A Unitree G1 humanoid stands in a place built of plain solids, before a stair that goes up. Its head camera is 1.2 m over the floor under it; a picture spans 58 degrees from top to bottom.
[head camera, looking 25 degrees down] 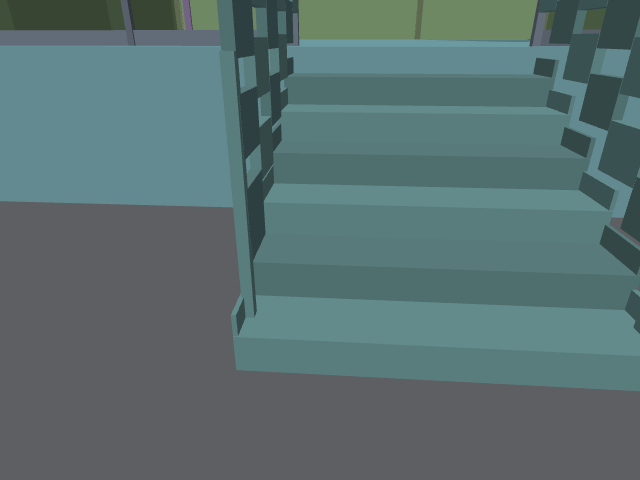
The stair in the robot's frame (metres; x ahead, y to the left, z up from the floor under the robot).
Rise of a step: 0.16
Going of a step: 0.30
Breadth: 1.62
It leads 4 degrees to the right of straight ahead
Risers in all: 7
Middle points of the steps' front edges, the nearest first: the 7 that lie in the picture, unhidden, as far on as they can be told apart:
1.28 -0.47 0.16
1.58 -0.49 0.33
1.88 -0.52 0.49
2.18 -0.54 0.66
2.48 -0.56 0.82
2.78 -0.58 0.99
3.08 -0.61 1.15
